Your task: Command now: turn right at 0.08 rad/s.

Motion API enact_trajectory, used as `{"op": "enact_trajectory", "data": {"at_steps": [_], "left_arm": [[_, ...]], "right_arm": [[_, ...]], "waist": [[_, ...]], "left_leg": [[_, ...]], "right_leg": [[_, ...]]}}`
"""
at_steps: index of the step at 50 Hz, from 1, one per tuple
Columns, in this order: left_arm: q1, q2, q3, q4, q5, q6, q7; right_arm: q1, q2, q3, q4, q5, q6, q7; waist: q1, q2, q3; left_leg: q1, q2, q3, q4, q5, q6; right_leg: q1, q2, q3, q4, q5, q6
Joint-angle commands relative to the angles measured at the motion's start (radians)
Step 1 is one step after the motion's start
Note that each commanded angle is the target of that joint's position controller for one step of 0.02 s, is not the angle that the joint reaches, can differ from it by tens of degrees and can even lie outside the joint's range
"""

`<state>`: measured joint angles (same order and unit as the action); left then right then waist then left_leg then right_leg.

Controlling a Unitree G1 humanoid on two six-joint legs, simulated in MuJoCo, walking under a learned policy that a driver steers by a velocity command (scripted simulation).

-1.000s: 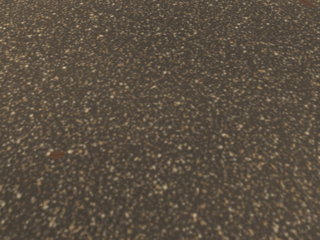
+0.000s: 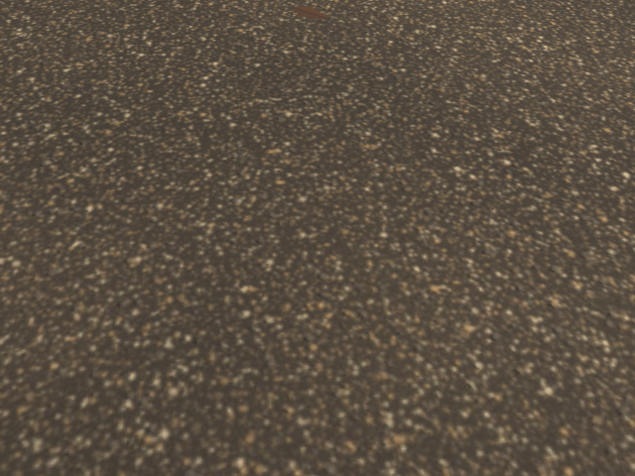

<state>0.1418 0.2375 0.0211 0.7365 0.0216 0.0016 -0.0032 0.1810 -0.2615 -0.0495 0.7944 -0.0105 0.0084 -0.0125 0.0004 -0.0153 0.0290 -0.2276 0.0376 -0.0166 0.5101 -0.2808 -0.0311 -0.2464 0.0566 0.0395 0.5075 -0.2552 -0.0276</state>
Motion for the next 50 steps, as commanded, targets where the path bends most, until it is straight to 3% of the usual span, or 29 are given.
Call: {"op": "enact_trajectory", "data": {"at_steps": [1,4,13,33,50], "left_arm": [[-0.032,0.131,0.039,-0.052,-0.005,-0.002,0.009],[-0.01,0.117,0.039,-0.036,-0.006,0.007,0.014],[0.025,0.109,0.046,0.039,-0.012,0.005,0.026],[0.045,0.11,0.046,0.217,-0.018,0.007,0.045],[0.073,0.092,0.03,0.317,-0.02,0.004,0.05]], "right_arm": [[-0.055,-0.118,-0.021,-0.059,-0.006,-0.029,0.004],[-0.025,-0.11,-0.013,-0.037,-0.002,-0.042,-0.001],[-0.021,-0.103,-0.001,0.01,0.003,-0.037,-0.01],[0.0,-0.094,0.014,0.165,0.006,-0.032,-0.014],[0.051,-0.08,0.027,0.231,0.007,-0.029,-0.019]], "waist": [[0.008,0.11,-0.057],[0.002,0.075,-0.05],[-0.003,0.013,-0.038],[-0.002,0.02,-0.01],[-0.002,0.017,0.008]], "left_leg": [[-0.004,0.06,-0.069,-0.101,0.125,0.048],[0.009,0.048,-0.053,-0.084,0.14,0.037],[0.023,0.031,-0.042,-0.08,0.155,0.046],[0.027,0.002,-0.025,-0.12,0.146,0.051],[0.016,-0.009,-0.023,-0.135,0.117,0.059]], "right_leg": [[0.041,-0.071,0.07,-0.056,0.07,-0.011],[0.036,-0.077,0.078,-0.061,0.113,-0.019],[0.055,-0.078,0.073,-0.065,0.173,0.003],[0.087,-0.076,0.049,-0.091,0.184,0.019],[0.067,-0.071,0.03,-0.104,0.149,0.027]]}}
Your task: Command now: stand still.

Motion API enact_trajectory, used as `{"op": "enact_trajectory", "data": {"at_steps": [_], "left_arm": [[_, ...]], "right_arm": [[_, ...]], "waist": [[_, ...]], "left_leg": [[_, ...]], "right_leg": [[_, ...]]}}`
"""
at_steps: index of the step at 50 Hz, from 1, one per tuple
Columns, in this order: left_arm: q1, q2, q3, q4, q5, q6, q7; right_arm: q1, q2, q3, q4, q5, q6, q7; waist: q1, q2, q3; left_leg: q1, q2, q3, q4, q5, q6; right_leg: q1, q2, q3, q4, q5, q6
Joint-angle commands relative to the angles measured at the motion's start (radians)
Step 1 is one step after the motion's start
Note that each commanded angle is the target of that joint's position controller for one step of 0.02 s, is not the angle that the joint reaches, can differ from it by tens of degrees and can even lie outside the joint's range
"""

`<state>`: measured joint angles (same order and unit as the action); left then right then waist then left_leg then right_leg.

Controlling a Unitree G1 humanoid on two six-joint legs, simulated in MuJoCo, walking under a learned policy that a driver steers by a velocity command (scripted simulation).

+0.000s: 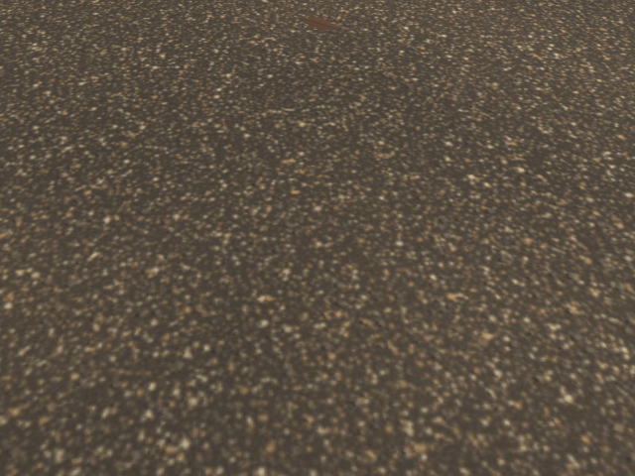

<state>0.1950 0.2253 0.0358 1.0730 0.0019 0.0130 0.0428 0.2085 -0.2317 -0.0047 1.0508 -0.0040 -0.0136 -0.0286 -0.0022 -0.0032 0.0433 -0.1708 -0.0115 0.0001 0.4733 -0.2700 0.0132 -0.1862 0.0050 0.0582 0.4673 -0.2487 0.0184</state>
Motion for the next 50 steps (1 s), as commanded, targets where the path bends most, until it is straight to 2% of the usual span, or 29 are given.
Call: {"op": "enact_trajectory", "data": {"at_steps": [1,6,7,9,10,12,14,16,18,19,20,21,22,23,25,27,29,32,37,40,41,42,43,44,45,46,47,48,50], "left_arm": [[0.022,0.103,0.014,-0.016,0.0,-0.008,0.004],[0.036,0.096,0.008,0.001,0.0,-0.009,0.005],[0.055,0.083,0.005,0.012,-0.001,-0.008,0.005],[0.055,0.087,0.007,0.01,-0.01,-0.01,0.008],[0.036,0.087,0.007,-0.003,-0.009,-0.019,0.006],[0.001,0.051,-0.003,-0.032,-0.013,-0.051,-0.007],[0.0,0.061,0.002,-0.041,-0.023,-0.075,-0.024],[0.039,0.055,0.002,-0.035,-0.032,-0.093,-0.034],[0.173,0.06,0.017,0.033,-0.023,-0.098,-0.035],[0.265,0.079,0.026,0.06,-0.018,-0.097,-0.036],[0.387,0.162,0.045,0.071,-0.021,-0.097,-0.03],[0.429,0.221,0.049,0.073,-0.01,-0.111,-0.044],[0.34,0.162,0.03,0.049,-0.007,-0.127,-0.047],[0.276,0.118,0.018,0.023,-0.009,-0.138,-0.05],[0.22,0.1,0.006,-0.005,-0.01,-0.137,-0.06],[0.264,0.067,-0.007,-0.001,-0.001,-0.122,-0.054],[0.295,0.089,-0.006,-0.001,0.001,-0.111,-0.04],[0.301,0.126,-0.002,-0.017,0.003,-0.104,-0.023],[0.342,0.144,0.013,-0.005,-0.019,-0.102,-0.018],[0.3,0.175,0.03,-0.021,-0.011,-0.086,-0.018],[0.281,0.175,0.031,-0.029,-0.004,-0.076,-0.018],[0.268,0.164,0.025,-0.045,0.004,-0.071,-0.02],[0.365,0.057,-0.005,-0.068,0.013,-0.083,-0.034],[0.394,-0.004,-0.024,-0.049,-0.007,-0.112,-0.042],[0.292,0.096,0.004,-0.081,-0.038,-0.138,-0.047],[0.196,0.133,0.013,-0.115,-0.056,-0.15,-0.044],[0.153,0.131,0.017,-0.124,-0.049,-0.151,-0.035],[0.157,0.127,0.028,-0.121,-0.033,-0.139,-0.026],[0.199,0.078,0.026,-0.117,-0.024,-0.112,-0.022]], "right_arm": [[0.026,-0.109,-0.017,-0.023,0.0,-0.007,-0.003],[0.042,-0.102,-0.015,-0.014,0.001,-0.006,-0.004],[0.061,-0.095,-0.013,-0.003,0.001,-0.005,-0.005],[0.069,-0.139,-0.029,-0.005,0.015,0.001,-0.012],[0.084,-0.157,-0.036,-0.009,0.019,-0.001,-0.013],[0.134,-0.212,-0.058,-0.005,0.028,-0.016,-0.012],[0.108,-0.201,-0.061,-0.025,0.023,-0.033,-0.008],[0.039,-0.189,-0.061,-0.057,0.039,-0.04,-0.001],[-0.003,-0.177,-0.059,-0.079,0.046,-0.033,0.005],[-0.011,-0.139,-0.047,-0.088,0.039,-0.038,0.009],[-0.016,-0.062,-0.026,-0.108,0.024,-0.05,0.016],[-0.028,-0.069,-0.031,-0.14,0.036,-0.067,0.013],[-0.04,-0.101,-0.037,-0.145,0.055,-0.079,0.017],[-0.034,-0.11,-0.039,-0.139,0.059,-0.09,0.026],[-0.047,-0.135,-0.054,-0.133,0.034,-0.103,0.033],[-0.064,-0.111,-0.056,-0.135,0.026,-0.099,0.047],[-0.125,-0.075,-0.046,-0.161,0.023,-0.089,0.052],[-0.272,-0.042,-0.026,-0.222,0.026,-0.086,0.055],[-0.366,-0.073,-0.025,-0.276,0.037,-0.088,0.073],[-0.259,-0.133,-0.054,-0.263,0.034,-0.094,0.078],[-0.114,-0.168,-0.076,-0.222,0.036,-0.092,0.073],[0.06,-0.208,-0.098,-0.171,0.039,-0.085,0.063],[0.214,-0.301,-0.121,-0.141,0.01,-0.08,0.054],[0.237,-0.263,-0.107,-0.126,0.011,-0.074,0.059],[0.141,-0.198,-0.086,-0.132,0.02,-0.08,0.062],[0.045,-0.156,-0.074,-0.154,0.018,-0.085,0.061],[-0.031,-0.128,-0.064,-0.163,0.01,-0.095,0.067],[-0.068,-0.098,-0.056,-0.165,-0.001,-0.104,0.071],[-0.066,-0.086,-0.052,-0.147,-0.003,-0.107,0.076]], "waist": [[0.0,0.005,-0.006],[0.0,0.005,-0.002],[0.001,0.012,-0.025],[-0.007,0.059,0.02],[-0.018,0.09,0.059],[-0.035,0.186,0.097],[-0.017,0.163,0.12],[0.028,0.138,0.112],[0.082,0.091,0.064],[0.108,0.01,0.023],[0.134,-0.233,-0.035],[0.129,-0.303,-0.013],[0.083,-0.16,0.068],[0.058,-0.106,0.095],[0.034,-0.066,0.085],[0.039,-0.089,0.052],[0.051,-0.08,0.055],[0.077,-0.072,0.087],[0.067,-0.091,0.119],[-0.02,-0.123,0.01],[-0.095,-0.132,-0.082],[-0.172,-0.12,-0.185],[-0.146,0.086,-0.359],[-0.126,0.252,-0.484],[-0.119,0.188,-0.311],[-0.089,0.123,-0.176],[-0.048,0.034,-0.094],[-0.008,0.037,-0.071],[0.031,0.067,-0.051]], "left_leg": [[-0.041,0.04,-0.04,-0.099,0.105,0.015],[-0.044,0.037,-0.04,-0.101,0.102,0.018],[-0.036,0.031,-0.037,-0.113,-0.006,0.022],[-0.074,0.048,-0.088,-0.145,-0.36,0.066],[-0.091,0.101,-0.166,-0.192,-0.497,0.102],[-0.09,0.284,-0.417,-0.313,-0.612,0.205],[-0.1,0.343,-0.481,-0.341,-0.535,0.24],[-0.126,0.294,-0.369,-0.304,-0.416,0.19],[-0.245,0.164,-0.192,-0.175,-0.278,0.132],[-0.314,0.106,-0.114,-0.01,-0.188,0.101],[-0.463,0.0,0.032,0.339,-0.166,0.034],[-0.616,-0.04,-0.015,0.567,-0.308,0.032],[-0.697,0.032,-0.084,0.699,-0.252,0.051],[-0.733,0.071,-0.094,0.724,-0.136,0.069],[-0.713,0.117,-0.068,0.65,0.016,0.069],[-0.649,0.125,-0.026,0.583,0.088,0.045],[-0.638,0.119,0.007,0.49,0.139,0.013],[-0.538,0.083,0.048,0.254,0.248,-0.007],[-0.467,0.06,0.038,0.08,0.295,0.033],[-0.289,0.006,0.061,0.066,0.224,0.083],[-0.112,-0.028,0.083,0.07,0.209,0.108],[0.15,0.011,0.039,0.083,0.212,0.142],[0.559,0.275,-0.357,0.071,0.069,0.275],[0.648,0.42,-0.779,-0.157,-0.115,0.366],[0.507,0.374,-0.707,-0.212,-0.174,0.307],[0.332,0.344,-0.542,-0.23,-0.108,0.269],[0.157,0.307,-0.413,-0.262,0.019,0.247],[0.052,0.264,-0.318,-0.286,0.097,0.224],[-0.053,0.226,-0.235,-0.336,0.131,0.226]], "right_leg": [[0.006,-0.019,0.011,-0.064,0.141,-0.018],[-0.001,-0.019,0.007,-0.065,0.134,-0.017],[0.007,-0.004,-0.01,-0.06,0.043,-0.018],[-0.076,0.046,-0.064,0.021,-0.241,-0.033],[-0.149,0.05,-0.073,0.075,-0.303,-0.042],[-0.235,0.017,-0.092,0.264,-0.206,-0.049],[-0.283,-0.038,-0.055,0.353,-0.23,-0.073],[-0.185,-0.053,-0.065,0.178,-0.229,-0.101],[0.111,0.023,-0.133,-0.023,-0.018,-0.084],[0.229,-0.034,-0.029,-0.063,-0.035,-0.09],[0.355,-0.242,0.309,-0.213,-0.183,-0.169],[0.339,-0.397,0.638,-0.323,-0.337,-0.299],[0.292,-0.408,0.624,-0.325,-0.379,-0.31],[0.28,-0.359,0.507,-0.323,-0.331,-0.271],[0.274,-0.286,0.317,-0.329,-0.069,-0.203],[0.26,-0.228,0.177,-0.328,0.169,-0.18],[0.236,-0.209,0.108,-0.336,0.291,-0.191],[0.139,-0.182,0.043,-0.375,0.295,-0.189],[0.215,-0.239,0.014,-0.372,0.345,-0.183],[0.308,-0.26,-0.015,-0.201,0.754,-0.15],[0.29,-0.234,-0.042,-0.033,0.902,-0.132],[0.153,-0.194,-0.06,0.188,0.843,-0.102],[-0.222,-0.066,-0.086,0.58,0.419,-0.051],[-0.404,0.068,0.02,0.851,-0.283,-0.029],[-0.51,0.003,0.086,0.946,-0.266,-0.058],[-0.529,-0.05,0.05,0.937,-0.184,-0.077],[-0.483,-0.101,0.029,0.868,-0.098,-0.079],[-0.413,-0.138,0.03,0.803,-0.048,-0.08],[-0.337,-0.16,0.027,0.738,-0.026,-0.075]]}}
Over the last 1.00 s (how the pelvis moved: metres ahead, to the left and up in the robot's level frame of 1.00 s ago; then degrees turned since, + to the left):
0.00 0.03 0.00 0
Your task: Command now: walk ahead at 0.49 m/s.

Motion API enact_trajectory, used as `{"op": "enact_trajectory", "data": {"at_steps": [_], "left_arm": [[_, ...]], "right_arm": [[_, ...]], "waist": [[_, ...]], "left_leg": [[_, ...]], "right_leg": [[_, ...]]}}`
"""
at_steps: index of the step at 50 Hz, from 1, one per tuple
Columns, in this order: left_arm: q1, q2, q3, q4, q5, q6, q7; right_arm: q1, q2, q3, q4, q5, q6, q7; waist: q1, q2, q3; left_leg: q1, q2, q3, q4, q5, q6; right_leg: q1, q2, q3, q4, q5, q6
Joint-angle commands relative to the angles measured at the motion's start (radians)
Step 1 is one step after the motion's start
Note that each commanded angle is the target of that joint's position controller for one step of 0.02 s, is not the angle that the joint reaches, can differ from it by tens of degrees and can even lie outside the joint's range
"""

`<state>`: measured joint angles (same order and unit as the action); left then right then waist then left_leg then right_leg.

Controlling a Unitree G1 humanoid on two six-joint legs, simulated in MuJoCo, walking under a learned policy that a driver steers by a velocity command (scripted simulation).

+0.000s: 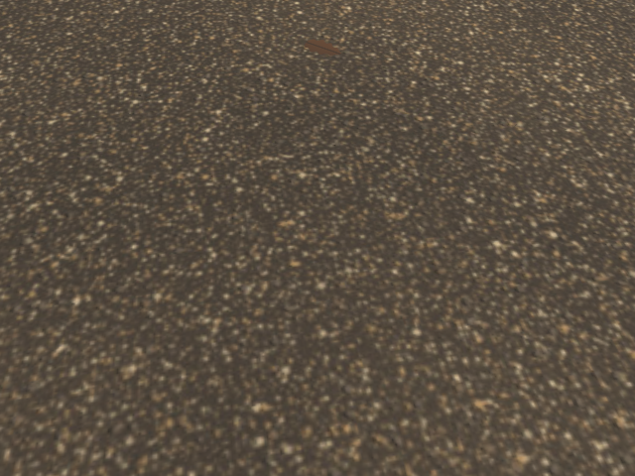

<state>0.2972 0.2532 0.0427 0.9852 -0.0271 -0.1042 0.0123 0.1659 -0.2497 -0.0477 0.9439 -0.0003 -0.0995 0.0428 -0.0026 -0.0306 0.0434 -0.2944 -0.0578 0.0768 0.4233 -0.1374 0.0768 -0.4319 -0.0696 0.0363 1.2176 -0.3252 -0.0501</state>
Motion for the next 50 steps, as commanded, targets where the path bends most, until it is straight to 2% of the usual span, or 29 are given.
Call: {"op": "enact_trajectory", "data": {"at_steps": [1,4,6,10,14,17,18,19,20,21,22,23,24,25,26,27,29,31,33,37,41,43,44,45,46,47,48,49,50], "left_arm": [[0.091,0.041,0.02,-0.035,0.006,0.015,0.01],[-0.039,0.066,0.028,-0.092,0.02,0.022,0.013],[-0.119,0.062,0.027,-0.119,0.024,0.016,0.007],[-0.275,0.038,0.013,-0.162,0.015,0.005,-0.011],[-0.376,0.05,0.007,-0.209,0.006,-0.003,-0.036],[-0.33,0.092,0.02,-0.216,0.004,-0.011,-0.05],[-0.239,0.121,0.036,-0.194,0.005,-0.012,-0.049],[-0.066,0.171,0.063,-0.14,0.007,-0.012,-0.042],[0.126,0.253,0.084,-0.103,0.02,-0.008,-0.032],[0.164,0.295,0.091,-0.078,0.022,-0.003,-0.041],[0.136,0.186,0.061,-0.091,0.017,-0.004,-0.042],[0.045,0.149,0.048,-0.11,0.017,-0.007,-0.038],[-0.036,0.131,0.04,-0.128,0.022,-0.008,-0.038],[-0.079,0.105,0.033,-0.133,0.028,-0.009,-0.041],[-0.093,0.087,0.028,-0.129,0.038,-0.011,-0.042],[-0.089,0.081,0.027,-0.122,0.037,-0.013,-0.045],[-0.065,0.105,0.033,-0.104,0.031,-0.017,-0.04],[-0.036,0.13,0.04,-0.09,0.031,-0.015,-0.028],[-0.01,0.134,0.04,-0.079,0.028,-0.007,-0.017],[0.051,0.147,0.042,-0.053,0.017,-0.001,-0.007],[0.096,0.158,0.051,-0.018,0.011,0.015,-0.002],[0.084,0.166,0.058,-0.014,0.011,0.024,0.003],[0.066,0.173,0.061,-0.018,0.012,0.029,0.005],[0.046,0.18,0.064,-0.025,0.014,0.034,0.008],[0.035,0.168,0.06,-0.032,0.019,0.043,0.011],[0.05,0.147,0.047,-0.056,0.035,0.047,0.019],[0.155,0.034,0.01,-0.08,0.049,0.023,0.001],[0.11,0.065,0.011,-0.075,0.032,-0.012,-0.009],[0.021,0.133,0.029,-0.107,-0.004,-0.037,-0.018]], "right_arm": [[-0.004,-0.076,-0.01,-0.028,-0.003,-0.023,0.001],[0.057,-0.126,-0.019,-0.005,-0.004,-0.023,-0.022],[0.095,-0.136,-0.02,0.002,-0.001,-0.015,-0.036],[0.181,-0.155,-0.023,0.023,0.012,-0.006,-0.047],[0.256,-0.16,-0.028,0.056,0.019,0.016,-0.05],[0.239,-0.18,-0.038,0.054,0.018,0.033,-0.054],[0.214,-0.184,-0.038,0.047,0.017,0.039,-0.054],[0.206,-0.159,-0.028,0.037,0.011,0.043,-0.053],[0.222,-0.12,-0.009,0.008,-0.01,0.04,-0.054],[0.347,0.017,0.027,0.012,0.001,0.016,-0.04],[0.269,-0.108,0.001,0.018,0.028,-0.008,-0.038],[0.173,-0.154,-0.013,-0.014,0.05,-0.024,-0.035],[0.127,-0.147,-0.013,-0.02,0.046,-0.028,-0.042],[0.104,-0.138,-0.02,-0.021,0.029,-0.022,-0.047],[0.125,-0.119,-0.022,-0.019,0.024,-0.01,-0.047],[0.141,-0.095,-0.02,-0.015,0.022,0.003,-0.047],[0.13,-0.073,-0.019,-0.022,0.018,0.021,-0.049],[0.056,-0.077,-0.021,-0.05,0.009,0.026,-0.051],[-0.015,-0.07,-0.02,-0.073,0.005,0.024,-0.048],[-0.153,-0.052,-0.009,-0.108,0.012,0.014,-0.036],[-0.227,-0.064,-0.006,-0.142,0.022,0.009,-0.014],[-0.226,-0.082,-0.01,-0.154,0.025,0.006,-0.001],[-0.199,-0.097,-0.016,-0.153,0.026,0.007,0.004],[-0.134,-0.117,-0.028,-0.14,0.024,0.008,0.005],[0.004,-0.149,-0.052,-0.098,0.022,0.012,0.003],[0.171,-0.215,-0.08,-0.056,0.021,0.016,-0.003],[0.267,-0.31,-0.103,-0.04,0.02,0.022,-0.005],[0.264,-0.244,-0.08,-0.046,0.025,0.022,-0.003],[0.2,-0.201,-0.067,-0.062,0.019,0.015,-0.004]], "waist": [[0.038,0.095,-0.033],[0.021,0.073,0.016],[0.0,0.066,0.021],[-0.055,0.066,0.032],[-0.08,0.069,0.051],[-0.028,0.101,0.008],[0.028,0.112,-0.05],[0.104,0.1,-0.159],[0.155,-0.022,-0.321],[0.077,-0.289,-0.435],[0.114,-0.162,-0.374],[0.098,-0.12,-0.231],[0.065,-0.032,-0.16],[0.04,-0.006,-0.104],[0.007,-0.03,-0.096],[-0.006,-0.037,-0.089],[-0.02,-0.03,-0.059],[-0.008,-0.016,-0.028],[0.008,-0.018,-0.011],[0.052,-0.024,0.017],[0.065,-0.033,0.04],[0.047,-0.036,0.029],[0.025,-0.046,0.007],[-0.014,-0.056,-0.038],[-0.079,-0.041,-0.117],[-0.131,0.036,-0.224],[-0.08,0.279,-0.332],[-0.098,0.249,-0.379],[-0.096,0.207,-0.257]], "left_leg": [[0.041,0.267,-0.281,-0.305,0.019,0.171],[0.054,0.268,-0.24,-0.343,0.057,0.184],[0.092,0.252,-0.204,-0.343,0.093,0.165],[0.143,0.229,-0.14,-0.335,0.114,0.131],[0.308,0.29,-0.153,-0.267,0.151,0.124],[0.389,0.321,-0.158,-0.163,0.354,0.096],[0.383,0.298,-0.133,-0.053,0.526,0.079],[0.31,0.243,-0.092,0.146,0.587,0.051],[0.089,0.174,-0.042,0.477,0.297,0.015],[-0.301,-0.014,-0.086,0.786,-0.397,-0.04],[-0.413,0.038,-0.209,0.893,-0.437,-0.02],[-0.466,0.088,-0.187,0.896,-0.343,-0.004],[-0.426,0.141,-0.159,0.853,-0.249,-0.008],[-0.388,0.17,-0.15,0.793,-0.194,-0.015],[-0.325,0.196,-0.157,0.759,-0.157,-0.019],[-0.296,0.201,-0.152,0.73,-0.143,-0.025],[-0.31,0.211,-0.138,0.667,-0.114,-0.043],[-0.376,0.218,-0.133,0.565,-0.029,-0.064],[-0.398,0.212,-0.125,0.438,0.082,-0.075],[-0.338,0.165,-0.079,0.216,0.234,-0.074],[-0.371,0.154,-0.087,0.131,0.194,-0.042],[-0.356,0.143,-0.082,0.119,0.118,-0.009],[-0.303,0.123,-0.067,0.117,0.075,0.009],[-0.198,0.087,-0.036,0.113,0.05,0.028],[-0.014,0.041,-0.006,0.101,0.055,0.053],[0.255,0.113,-0.139,0.114,0.069,0.096],[0.618,0.341,-0.644,0.021,-0.134,0.275],[0.678,0.389,-0.877,-0.136,-0.252,0.286],[0.587,0.366,-0.757,-0.146,-0.239,0.24]], "right_leg": [[-0.098,-0.091,0.038,-0.043,0.056,0.001],[-0.219,-0.108,0.028,-0.2,0.187,0.037],[-0.253,-0.1,0.017,-0.344,0.309,0.047],[-0.194,-0.045,-0.036,-0.584,0.453,0.051],[-0.237,-0.024,-0.029,-0.684,0.384,0.029],[-0.14,0.011,-0.047,-0.724,0.265,-0.013],[-0.003,0.045,-0.077,-0.742,0.254,-0.035],[0.24,0.054,-0.081,-0.738,0.275,-0.069],[0.559,-0.148,0.154,-0.706,0.288,-0.141],[0.858,-0.342,0.637,-0.844,0.079,-0.297],[0.82,-0.308,0.652,-0.906,-0.006,-0.253],[0.687,-0.277,0.491,-0.922,0.066,-0.208],[0.542,-0.241,0.377,-0.949,0.191,-0.19],[0.428,-0.205,0.293,-0.98,0.273,-0.181],[0.362,-0.181,0.24,-1.009,0.305,-0.173],[0.326,-0.167,0.211,-1.036,0.32,-0.177],[0.283,-0.16,0.155,-1.074,0.366,-0.191],[0.286,-0.159,0.122,-1.099,0.384,-0.197],[0.297,-0.14,0.08,-1.111,0.379,-0.181],[0.309,-0.112,0.013,-1.121,0.34,-0.15],[0.452,-0.175,-0.001,-1.076,0.347,-0.137],[0.518,-0.205,-0.018,-1.03,0.416,-0.116],[0.534,-0.207,-0.037,-0.985,0.526,-0.102],[0.537,-0.196,-0.067,-0.896,0.696,-0.085],[0.502,-0.152,-0.114,-0.718,0.819,-0.058],[0.33,-0.103,-0.161,-0.447,0.677,-0.019],[-0.111,0.077,-0.151,-0.056,0.16,0.059],[-0.265,0.115,0.02,0.084,-0.227,0.046],[-0.361,0.058,0.057,0.132,-0.171,0.021]]}}
Over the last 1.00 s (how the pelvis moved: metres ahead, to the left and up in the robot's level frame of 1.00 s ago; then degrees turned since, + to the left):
0.34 0.02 0.00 0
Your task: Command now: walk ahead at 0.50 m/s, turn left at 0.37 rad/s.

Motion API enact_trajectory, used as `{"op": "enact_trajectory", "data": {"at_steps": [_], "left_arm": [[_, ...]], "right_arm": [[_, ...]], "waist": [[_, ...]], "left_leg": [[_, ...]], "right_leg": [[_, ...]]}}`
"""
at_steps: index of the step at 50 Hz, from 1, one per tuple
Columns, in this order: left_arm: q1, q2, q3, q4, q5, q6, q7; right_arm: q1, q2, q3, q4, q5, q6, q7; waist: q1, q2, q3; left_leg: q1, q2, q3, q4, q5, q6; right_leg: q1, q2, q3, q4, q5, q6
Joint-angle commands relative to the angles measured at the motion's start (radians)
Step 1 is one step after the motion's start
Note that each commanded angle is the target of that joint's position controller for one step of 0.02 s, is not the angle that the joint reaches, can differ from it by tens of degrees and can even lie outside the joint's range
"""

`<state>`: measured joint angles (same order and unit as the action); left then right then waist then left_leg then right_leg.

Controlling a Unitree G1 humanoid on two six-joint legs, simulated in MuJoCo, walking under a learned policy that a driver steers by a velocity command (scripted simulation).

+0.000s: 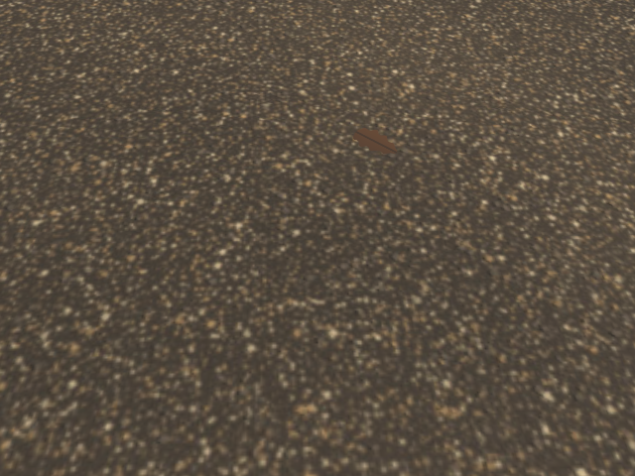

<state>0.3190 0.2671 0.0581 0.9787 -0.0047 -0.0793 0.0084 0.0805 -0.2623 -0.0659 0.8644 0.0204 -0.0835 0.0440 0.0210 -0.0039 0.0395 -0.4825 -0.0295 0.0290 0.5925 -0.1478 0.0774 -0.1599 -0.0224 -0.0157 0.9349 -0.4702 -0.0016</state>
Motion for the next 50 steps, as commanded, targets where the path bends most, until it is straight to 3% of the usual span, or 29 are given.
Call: {"op": "enact_trajectory", "data": {"at_steps": [1,2,4,6,8,12,17,20,21,22,23,24,25,26,27,28,29,31,33,36,39,42,44,46,47,48,49,50], "left_arm": [[-0.064,0.128,0.013,-0.118,-0.031,-0.074,-0.01],[-0.094,0.129,0.021,-0.123,-0.011,-0.075,-0.001],[-0.087,0.121,0.031,-0.133,0.007,-0.053,0.01],[-0.098,0.097,0.03,-0.146,0.016,-0.035,0.016],[-0.174,0.091,0.031,-0.179,0.018,-0.027,0.021],[-0.316,0.064,0.022,-0.227,0.01,-0.035,0.008],[-0.432,0.077,0.016,-0.282,-0.004,-0.053,-0.017],[-0.399,0.114,0.024,-0.288,-0.007,-0.069,-0.026],[-0.332,0.129,0.031,-0.272,-0.007,-0.074,-0.023],[-0.213,0.163,0.047,-0.246,0.004,-0.078,-0.017],[-0.043,0.222,0.062,-0.229,0.017,-0.077,-0.008],[0.042,0.29,0.08,-0.196,0.021,-0.059,-0.009],[0.024,0.19,0.059,-0.209,0.002,-0.052,-0.014],[-0.028,0.123,0.041,-0.228,-0.001,-0.047,-0.012],[-0.083,0.109,0.033,-0.233,0.008,-0.04,-0.012],[-0.116,0.091,0.027,-0.227,0.012,-0.036,-0.014],[-0.129,0.082,0.022,-0.222,0.021,-0.036,-0.013],[-0.131,0.088,0.027,-0.207,0.015,-0.042,-0.016],[-0.126,0.115,0.037,-0.194,0.01,-0.048,-0.014],[-0.12,0.144,0.048,-0.183,0.01,-0.043,-0.01],[-0.1,0.163,0.051,-0.174,0.004,-0.032,-0.004],[-0.047,0.188,0.058,-0.156,-0.008,-0.018,-0.002],[-0.032,0.207,0.064,-0.147,-0.018,-0.004,-0.001],[-0.038,0.239,0.072,-0.15,-0.025,0.01,0.005],[-0.043,0.251,0.075,-0.153,-0.028,0.019,0.009],[-0.041,0.231,0.064,-0.151,-0.028,0.024,0.013],[-0.012,0.168,0.036,-0.169,0.007,0.015,0.01],[0.104,0.055,-0.008,-0.199,0.024,-0.01,-0.011]], "right_arm": [[0.208,-0.163,-0.041,-0.009,-0.007,-0.006,-0.007],[0.15,-0.137,-0.033,-0.024,-0.014,-0.007,-0.006],[0.108,-0.102,-0.022,-0.042,-0.021,-0.009,-0.011],[0.136,-0.13,-0.029,-0.041,-0.012,-0.01,-0.023],[0.182,-0.158,-0.037,-0.034,-0.009,-0.011,-0.04],[0.246,-0.155,-0.037,-0.026,-0.002,0.002,-0.059],[0.318,-0.151,-0.038,-0.008,0.007,0.019,-0.067],[0.308,-0.163,-0.046,-0.021,0.003,0.031,-0.075],[0.291,-0.158,-0.045,-0.031,0.002,0.034,-0.075],[0.27,-0.131,-0.036,-0.049,-0.002,0.033,-0.07],[0.258,-0.086,-0.018,-0.077,-0.018,0.029,-0.065],[0.412,-0.008,0.005,-0.099,0.008,0.017,-0.06],[0.413,-0.113,-0.01,-0.08,0.024,0.015,-0.064],[0.307,-0.176,-0.028,-0.093,0.02,0.02,-0.064],[0.25,-0.168,-0.031,-0.106,0.013,0.025,-0.066],[0.215,-0.153,-0.034,-0.12,0.001,0.026,-0.064],[0.219,-0.132,-0.036,-0.127,0.004,0.032,-0.058],[0.218,-0.085,-0.029,-0.145,0.012,0.045,-0.05],[0.182,-0.071,-0.025,-0.175,0.007,0.053,-0.047],[0.131,-0.066,-0.019,-0.203,0.005,0.051,-0.035],[0.035,-0.055,-0.01,-0.234,0.005,0.042,-0.015],[-0.055,-0.055,-0.006,-0.277,0.005,0.043,0.001],[-0.082,-0.069,-0.01,-0.303,0.005,0.045,0.011],[-0.042,-0.103,-0.027,-0.31,0.0,0.051,0.014],[0.046,-0.135,-0.046,-0.293,0.001,0.054,0.013],[0.207,-0.179,-0.074,-0.248,-0.004,0.056,0.002],[0.337,-0.256,-0.096,-0.223,-0.012,0.061,-0.023],[0.272,-0.332,-0.087,-0.247,-0.027,0.051,-0.027]], "waist": [[-0.098,0.091,-0.172],[-0.065,0.031,-0.112],[-0.012,0.057,-0.089],[-0.006,0.07,-0.073],[-0.023,0.06,-0.042],[-0.071,0.083,-0.018],[-0.107,0.086,-0.008],[-0.074,0.113,-0.023],[-0.037,0.126,-0.049],[0.021,0.112,-0.132],[0.093,0.022,-0.281],[0.028,-0.317,-0.41],[0.039,-0.251,-0.357],[0.063,-0.137,-0.215],[0.045,-0.056,-0.13],[0.028,-0.051,-0.069],[0.003,-0.079,-0.051],[-0.009,-0.103,-0.038],[-0.013,-0.082,-0.026],[-0.006,-0.062,-0.025],[0.029,-0.051,-0.002],[0.057,-0.048,0.025],[0.05,-0.057,0.034],[0.006,-0.089,-0.011],[-0.05,-0.096,-0.064],[-0.138,-0.065,-0.142],[-0.174,0.087,-0.248],[-0.044,0.288,-0.399]], "left_leg": [[0.634,0.3,-0.583,-0.322,-0.14,0.211],[0.491,0.266,-0.49,-0.34,-0.042,0.198],[0.341,0.214,-0.404,-0.384,0.07,0.187],[0.286,0.195,-0.354,-0.41,0.122,0.198],[0.273,0.185,-0.33,-0.424,0.144,0.194],[0.255,0.135,-0.288,-0.41,0.095,0.142],[0.348,0.163,-0.366,-0.327,0.078,0.127],[0.41,0.189,-0.439,-0.234,0.143,0.113],[0.404,0.174,-0.444,-0.186,0.197,0.101],[0.36,0.118,-0.413,-0.058,0.258,0.073],[0.223,0.051,-0.329,0.209,0.133,0.037],[-0.144,-0.089,-0.203,0.52,-0.401,-0.031],[-0.274,0.002,-0.222,0.662,-0.444,-0.038],[-0.306,0.039,-0.21,0.693,-0.352,-0.043],[-0.274,0.076,-0.176,0.675,-0.272,-0.052],[-0.255,0.101,-0.168,0.63,-0.225,-0.057],[-0.212,0.128,-0.165,0.601,-0.195,-0.055],[-0.19,0.149,-0.136,0.559,-0.17,-0.059],[-0.223,0.163,-0.131,0.499,-0.12,-0.069],[-0.234,0.166,-0.116,0.358,0.027,-0.075],[-0.189,0.146,-0.064,0.191,0.164,-0.064],[-0.184,0.127,-0.022,0.095,0.159,-0.046],[-0.178,0.109,0.002,0.057,0.085,-0.021],[-0.071,0.049,0.056,0.041,-0.022,0.018],[0.051,0.006,0.082,0.024,-0.051,0.045],[0.304,-0.031,0.072,-0.059,0.043,0.081],[0.63,0.136,-0.168,-0.055,0.245,0.14],[0.89,0.43,-0.692,-0.136,0.381,0.341]], "right_leg": [[-0.617,-0.037,0.098,0.367,0.067,-0.043],[-0.569,-0.07,0.091,0.286,0.13,-0.04],[-0.447,-0.102,0.098,0.173,0.18,-0.027],[-0.432,-0.095,0.082,0.086,0.22,0.003],[-0.474,-0.081,0.077,-0.043,0.322,0.031],[-0.431,-0.03,0.076,-0.306,0.543,0.043],[-0.387,0.01,0.09,-0.456,0.553,0.034],[-0.312,0.02,0.095,-0.502,0.437,0.01],[-0.218,0.025,0.079,-0.531,0.425,-0.01],[-0.026,-0.003,0.089,-0.535,0.436,-0.047],[0.252,-0.165,0.233,-0.493,0.403,-0.111],[0.588,-0.398,0.673,-0.557,0.257,-0.276],[0.555,-0.416,0.767,-0.604,0.077,-0.265],[0.422,-0.364,0.604,-0.623,0.093,-0.215],[0.284,-0.318,0.469,-0.647,0.204,-0.186],[0.183,-0.282,0.384,-0.676,0.296,-0.178],[0.118,-0.253,0.309,-0.703,0.344,-0.165],[0.062,-0.236,0.218,-0.753,0.395,-0.176],[0.055,-0.247,0.156,-0.783,0.466,-0.194],[0.078,-0.236,0.045,-0.797,0.551,-0.189],[0.088,-0.214,-0.059,-0.796,0.574,-0.163],[0.157,-0.238,-0.103,-0.778,0.588,-0.147],[0.219,-0.262,-0.126,-0.734,0.673,-0.13],[0.253,-0.266,-0.163,-0.607,0.979,-0.109],[0.245,-0.256,-0.184,-0.47,1.117,-0.097],[0.144,-0.219,-0.203,-0.259,1.118,-0.066],[-0.129,-0.166,-0.201,0.056,0.702,-0.018],[-0.483,0.016,-0.08,0.385,-0.193,0.036]]}}
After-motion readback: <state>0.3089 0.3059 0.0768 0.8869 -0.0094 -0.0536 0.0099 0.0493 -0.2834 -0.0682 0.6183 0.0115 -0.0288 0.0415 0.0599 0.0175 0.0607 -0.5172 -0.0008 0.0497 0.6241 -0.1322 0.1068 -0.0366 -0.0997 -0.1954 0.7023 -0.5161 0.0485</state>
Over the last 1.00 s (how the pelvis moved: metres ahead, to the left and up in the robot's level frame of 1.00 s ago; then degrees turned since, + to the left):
0.58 0.00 -0.02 5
